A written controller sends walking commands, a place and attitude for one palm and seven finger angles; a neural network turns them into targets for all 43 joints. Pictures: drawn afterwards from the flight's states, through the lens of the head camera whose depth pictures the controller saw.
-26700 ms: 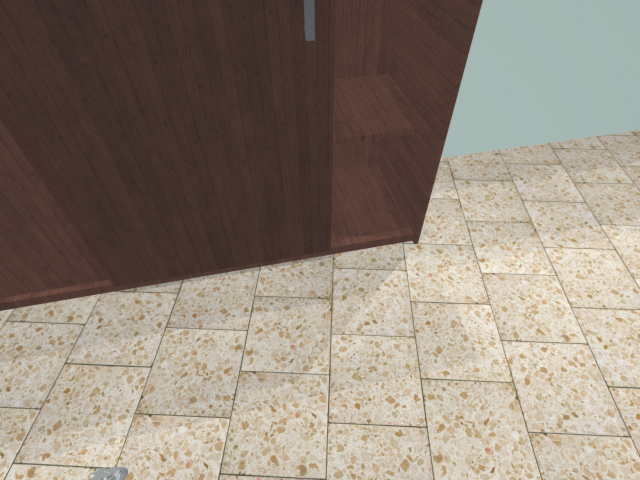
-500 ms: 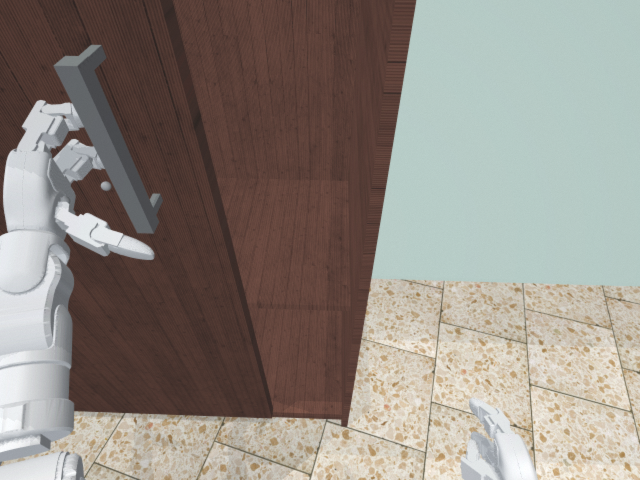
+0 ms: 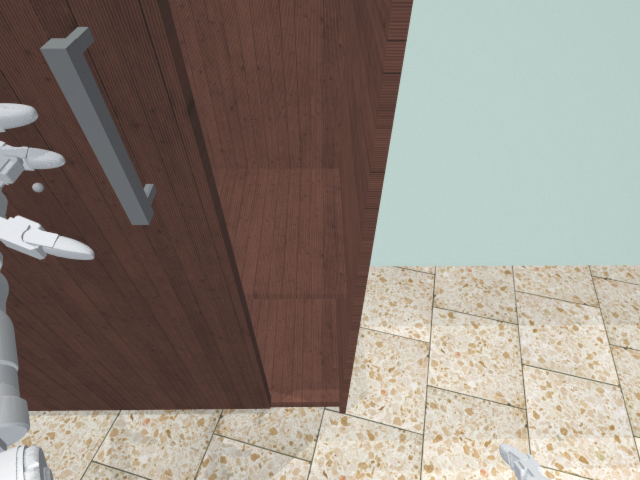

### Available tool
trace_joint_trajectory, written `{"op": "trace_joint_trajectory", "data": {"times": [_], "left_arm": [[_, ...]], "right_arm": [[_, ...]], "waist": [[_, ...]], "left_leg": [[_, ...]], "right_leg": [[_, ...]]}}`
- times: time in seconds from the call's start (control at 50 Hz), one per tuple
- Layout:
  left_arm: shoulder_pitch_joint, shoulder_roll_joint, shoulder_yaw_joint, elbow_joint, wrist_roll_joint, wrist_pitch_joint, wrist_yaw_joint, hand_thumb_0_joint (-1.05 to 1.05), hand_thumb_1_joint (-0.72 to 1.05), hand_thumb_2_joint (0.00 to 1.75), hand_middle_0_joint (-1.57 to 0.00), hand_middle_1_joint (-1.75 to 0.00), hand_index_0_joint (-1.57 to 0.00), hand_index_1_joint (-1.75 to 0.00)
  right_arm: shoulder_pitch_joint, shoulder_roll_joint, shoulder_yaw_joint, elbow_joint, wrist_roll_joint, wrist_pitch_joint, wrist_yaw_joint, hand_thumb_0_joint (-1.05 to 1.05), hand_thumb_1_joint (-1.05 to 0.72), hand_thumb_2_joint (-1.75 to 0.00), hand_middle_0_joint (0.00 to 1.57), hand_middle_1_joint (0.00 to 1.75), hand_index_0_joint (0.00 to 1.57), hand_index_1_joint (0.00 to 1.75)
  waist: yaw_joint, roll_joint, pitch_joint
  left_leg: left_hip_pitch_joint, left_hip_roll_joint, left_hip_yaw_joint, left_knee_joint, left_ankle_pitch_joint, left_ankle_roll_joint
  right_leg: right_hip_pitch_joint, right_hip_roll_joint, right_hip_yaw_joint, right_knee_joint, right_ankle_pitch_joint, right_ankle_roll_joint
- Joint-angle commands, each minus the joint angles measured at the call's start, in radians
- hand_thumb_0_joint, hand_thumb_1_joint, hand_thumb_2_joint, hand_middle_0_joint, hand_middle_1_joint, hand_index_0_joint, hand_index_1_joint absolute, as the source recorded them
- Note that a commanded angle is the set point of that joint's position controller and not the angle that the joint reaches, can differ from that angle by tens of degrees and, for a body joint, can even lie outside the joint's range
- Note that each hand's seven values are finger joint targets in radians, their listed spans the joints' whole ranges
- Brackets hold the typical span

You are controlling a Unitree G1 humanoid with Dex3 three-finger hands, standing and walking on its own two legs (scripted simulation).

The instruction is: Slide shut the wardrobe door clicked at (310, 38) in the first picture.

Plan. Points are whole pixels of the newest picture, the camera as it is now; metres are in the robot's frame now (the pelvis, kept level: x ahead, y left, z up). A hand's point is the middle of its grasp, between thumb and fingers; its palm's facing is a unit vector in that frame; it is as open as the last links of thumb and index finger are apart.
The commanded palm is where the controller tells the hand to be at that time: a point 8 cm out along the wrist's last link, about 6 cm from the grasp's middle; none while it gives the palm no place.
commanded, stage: slip the hand off the handle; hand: left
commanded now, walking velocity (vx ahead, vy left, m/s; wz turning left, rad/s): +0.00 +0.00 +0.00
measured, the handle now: (115, 137) +0.40 +0.24 +0.24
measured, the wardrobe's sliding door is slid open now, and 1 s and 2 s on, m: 0.20 0.20 0.20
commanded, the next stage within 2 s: draw the hand back to the body in 0.48 s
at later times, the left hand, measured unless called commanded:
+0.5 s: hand out of the picture +0.26 +0.30 +0.22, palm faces +0.32 -0.92 -0.21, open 14.7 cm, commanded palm +0.21 +0.34 +0.22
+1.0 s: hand out of the picture +0.23 +0.28 +0.21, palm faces +0.17 -0.98 -0.09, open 14.7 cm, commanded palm +0.18 +0.32 +0.21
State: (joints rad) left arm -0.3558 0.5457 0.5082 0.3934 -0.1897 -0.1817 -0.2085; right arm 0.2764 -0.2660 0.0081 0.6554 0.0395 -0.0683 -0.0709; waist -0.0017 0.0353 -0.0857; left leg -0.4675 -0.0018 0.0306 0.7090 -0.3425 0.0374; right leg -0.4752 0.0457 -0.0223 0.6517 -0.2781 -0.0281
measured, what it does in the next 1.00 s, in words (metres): stands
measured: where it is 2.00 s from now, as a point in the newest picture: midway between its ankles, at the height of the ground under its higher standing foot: outside the picture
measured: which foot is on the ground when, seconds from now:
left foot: down 0.00-1.00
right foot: down 0.00-1.00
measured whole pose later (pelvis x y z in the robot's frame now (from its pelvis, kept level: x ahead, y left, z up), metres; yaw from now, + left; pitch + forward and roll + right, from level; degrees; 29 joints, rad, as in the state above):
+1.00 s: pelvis +0.02 -0.01 +0.01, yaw +3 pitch -2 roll -1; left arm 0.11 0.48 0.51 -0.15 -0.43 0.29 -0.38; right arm 0.18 -0.26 0.07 0.63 0.10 -0.24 -0.10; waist 0.07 0.07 -0.09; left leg -0.23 -0.02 -0.01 0.59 -0.33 0.03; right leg -0.22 0.03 -0.06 0.53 -0.28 -0.03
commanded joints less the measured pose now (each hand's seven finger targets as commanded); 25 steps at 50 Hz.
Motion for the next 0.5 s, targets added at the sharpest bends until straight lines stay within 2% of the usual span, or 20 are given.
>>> {"op": "trace_joint_trajectory", "data": {"times": [0.0, 0.02, 0.06, 0.08, 0.1, 0.14, 0.16, 0.2, 0.22, 0.28, 0.3, 0.34, 0.38, 0.4, 0.42, 0.44, 0.46, 0.48], "left_arm": [[-0.201, 0.291, 0.081, -0.412, -0.034, -0.091, 0.009, 0.0, -0.55, 0.2, -0.25, -1.15, -0.25, -1.15], [-0.178, 0.261, 0.064, -0.435, -0.046, -0.091, 0.003, 0.0, -0.55, 0.2, -0.25, -1.15, -0.25, -1.15], [-0.13, 0.254, 0.073, -0.464, -0.065, -0.077, -0.003, 0.0, -0.55, 0.2, -0.25, -1.15, -0.25, -1.15], [-0.124, 0.256, 0.07, -0.472, -0.067, -0.061, -0.004, 0.0, -0.55, 0.2, -0.25, -1.15, -0.25, -1.15], [-0.123, 0.231, 0.056, -0.484, -0.076, -0.047, -0.006, 0.0, -0.55, 0.2, -0.25, -1.15, -0.25, -1.15], [-0.103, 0.223, 0.052, -0.524, -0.082, -0.021, -0.004, 0.0, -0.55, 0.2, -0.25, -1.15, -0.25, -1.15], [-0.098, 0.191, 0.016, -0.56, -0.078, -0.011, -0.002, 0.0, -0.55, 0.2, -0.25, -1.15, -0.25, -1.15], [-0.067, 0.161, -0.006, -0.621, -0.077, -0.005, 0.011, 0.0, -0.55, 0.2, -0.25, -1.15, -0.25, -1.15], [-0.04, 0.151, -0.013, -0.622, -0.076, 0.0, 0.015, 0.0, -0.55, 0.2, -0.25, -1.15, -0.25, -1.15], [-0.007, 0.16, -0.001, -0.678, -0.073, 0.011, 0.026, 0.0, -0.55, 0.2, -0.25, -1.15, -0.25, -1.15], [0.004, 0.137, -0.012, -0.69, -0.076, 0.016, 0.027, 0.0, -0.55, 0.2, -0.25, -1.15, -0.25, -1.15], [0.07, 0.132, 0.001, -0.727, -0.08, 0.02, 0.03, 0.0, -0.55, 0.2, -0.25, -1.15, -0.25, -1.15], [0.147, 0.139, 0.028, -0.741, -0.086, 0.031, 0.032, 0.0, -0.55, 0.2, -0.25, -1.15, -0.25, -1.15], [0.158, 0.105, 0.0, -0.755, -0.089, 0.036, 0.029, 0.0, -0.55, 0.2, -0.25, -1.15, -0.25, -1.15], [0.172, 0.112, 0.011, -0.767, -0.094, 0.042, 0.029, 0.0, -0.55, 0.2, -0.25, -1.15, -0.25, -1.15], [0.205, 0.135, 0.043, -0.784, -0.097, 0.046, 0.029, 0.0, -0.55, 0.2, -0.25, -1.15, -0.25, -1.15], [0.231, 0.12, 0.036, -0.801, -0.101, 0.052, 0.026, 0.0, -0.55, 0.2, -0.25, -1.15, -0.25, -1.15], [0.222, 0.138, 0.055, -0.821, -0.104, 0.05, 0.029, 0.0, -0.55, 0.2, -0.25, -1.15, -0.25, -1.15]], "right_arm": [[-0.103, -0.119, -0.031, -0.191, -0.006, -0.078, -0.011, 0.0, -0.9, -0.9, 0.2, 0.3, 0.2, 0.3], [-0.109, -0.118, -0.029, -0.191, -0.007, -0.088, -0.016, 0.0, -0.9, -0.9, 0.2, 0.3, 0.2, 0.3], [-0.118, -0.121, -0.025, -0.185, -0.006, -0.108, -0.027, 0.0, -0.9, -0.9, 0.2, 0.3, 0.2, 0.3], [-0.124, -0.122, -0.022, -0.175, -0.006, -0.112, -0.033, 0.0, -0.9, -0.9, 0.2, 0.3, 0.2, 0.3], [-0.128, -0.118, -0.016, -0.177, -0.003, -0.121, -0.037, 0.0, -0.9, -0.9, 0.2, 0.3, 0.2, 0.3], [-0.14, -0.115, -0.015, -0.172, -0.002, -0.136, -0.044, 0.0, -0.9, -0.9, 0.2, 0.3, 0.2, 0.3], [-0.148, -0.111, -0.009, -0.177, -0.003, -0.143, -0.045, 0.0, -0.9, -0.9, 0.2, 0.3, 0.2, 0.3], [-0.145, -0.105, -0.006, -0.174, -0.009, -0.159, -0.041, 0.0, -0.9, -0.9, 0.2, 0.3, 0.2, 0.3], [-0.144, -0.105, -0.004, -0.17, -0.007, -0.164, -0.04, 0.0, -0.9, -0.9, 0.2, 0.3, 0.2, 0.3], [-0.148, -0.106, -0.001, -0.164, -0.01, -0.169, -0.041, 0.0, -0.9, -0.9, 0.2, 0.3, 0.2, 0.3], [-0.155, -0.098, 0.003, -0.168, -0.009, -0.174, -0.037, 0.0, -0.9, -0.9, 0.2, 0.3, 0.2, 0.3], [-0.158, -0.096, 0.002, -0.169, -0.011, -0.18, -0.033, 0.0, -0.9, -0.9, 0.2, 0.3, 0.2, 0.3], [-0.154, -0.092, 0.004, -0.163, -0.011, -0.18, -0.028, 0.0, -0.9, -0.9, 0.2, 0.3, 0.2, 0.3], [-0.163, -0.088, 0.009, -0.168, -0.01, -0.182, -0.025, 0.0, -0.9, -0.9, 0.2, 0.3, 0.2, 0.3], [-0.163, -0.087, 0.008, -0.168, -0.009, -0.183, -0.025, 0.0, -0.9, -0.9, 0.2, 0.3, 0.2, 0.3], [-0.164, -0.089, 0.005, -0.168, -0.01, -0.182, -0.025, 0.0, -0.9, -0.9, 0.2, 0.3, 0.2, 0.3], [-0.169, -0.085, 0.006, -0.174, -0.011, -0.182, -0.025, 0.0, -0.9, -0.9, 0.2, 0.3, 0.2, 0.3], [-0.171, -0.086, 0.007, -0.166, -0.01, -0.18, -0.025, 0.0, -0.9, -0.9, 0.2, 0.3, 0.2, 0.3]], "waist": [[0.05, 0.058, -0.273], [0.046, 0.064, -0.254], [0.049, 0.068, -0.217], [0.05, 0.095, -0.195], [0.042, 0.082, -0.175], [0.044, 0.079, -0.176], [0.045, 0.111, -0.175], [0.049, 0.115, -0.188], [0.048, 0.098, -0.174], [0.059, 0.085, -0.168], [0.057, 0.094, -0.167], [0.068, 0.078, -0.183], [0.082, 0.071, -0.161], [0.076, 0.085, -0.15], [0.077, 0.066, -0.146], [0.083, 0.072, -0.16], [0.083, 0.06, -0.148], [0.086, 0.071, -0.144]], "left_leg": [[0.129, 0.026, -0.059, -0.12, 0.233, -0.004], [0.152, 0.026, -0.066, -0.127, 0.226, -0.007], [0.163, 0.028, -0.08, -0.14, 0.199, -0.013], [0.16, 0.027, -0.078, -0.141, 0.194, -0.015], [0.163, 0.026, -0.085, -0.151, 0.175, -0.018], [0.18, 0.027, -0.096, -0.161, 0.161, -0.025], [0.196, 0.024, -0.103, -0.164, 0.167, -0.03], [0.225, 0.023, -0.114, -0.165, 0.195, -0.037], [0.229, 0.026, -0.122, -0.17, 0.197, -0.044], [0.227, 0.023, -0.119, -0.173, 0.219, -0.049], [0.241, 0.022, -0.122, -0.174, 0.238, -0.055], [0.257, 0.022, -0.121, -0.17, 0.292, -0.061], [0.249, 0.022, -0.113, -0.168, 0.33, -0.065], [0.247, 0.018, -0.107, -0.17, 0.335, -0.066], [0.247, 0.02, -0.11, -0.172, 0.337, -0.068], [0.25, 0.019, -0.106, -0.17, 0.357, -0.069], [0.25, 0.017, -0.1, -0.168, 0.366, -0.067], [0.249, 0.016, -0.096, -0.166, 0.373, -0.069]], "right_leg": [[0.159, -0.025, 0.021, -0.079, 0.121, -0.002], [0.129, -0.021, 0.012, -0.08, 0.109, -0.001], [0.102, -0.021, 0.002, -0.085, 0.084, -0.001], [0.101, -0.022, 0.003, -0.093, 0.082, -0.005], [0.09, -0.022, -0.002, -0.095, 0.072, -0.003], [0.088, -0.023, -0.01, -0.097, 0.063, -0.002], [0.082, -0.024, -0.013, -0.091, 0.067, -0.005], [0.089, -0.021, -0.019, -0.088, 0.085, -0.007], [0.083, -0.019, -0.022, -0.089, 0.086, -0.006], [0.113, -0.02, -0.023, -0.094, 0.103, -0.009], [0.112, -0.018, -0.026, -0.093, 0.115, -0.01], [0.132, -0.016, -0.031, -0.089, 0.148, -0.009], [0.154, -0.014, -0.033, -0.097, 0.177, -0.011], [0.151, -0.018, -0.034, -0.097, 0.187, -0.009], [0.155, -0.016, -0.036, -0.099, 0.192, -0.008], [0.167, -0.016, -0.035, -0.098, 0.206, -0.008], [0.169, -0.018, -0.036, -0.101, 0.218, -0.006], [0.181, -0.017, -0.035, -0.105, 0.226, -0.009]]}}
